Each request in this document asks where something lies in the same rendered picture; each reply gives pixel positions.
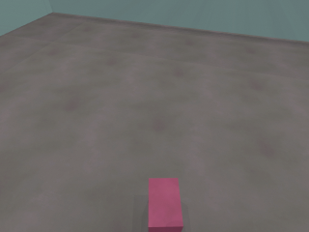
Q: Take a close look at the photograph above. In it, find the carton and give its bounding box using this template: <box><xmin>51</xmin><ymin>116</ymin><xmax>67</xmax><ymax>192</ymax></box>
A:
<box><xmin>148</xmin><ymin>178</ymin><xmax>183</xmax><ymax>232</ymax></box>

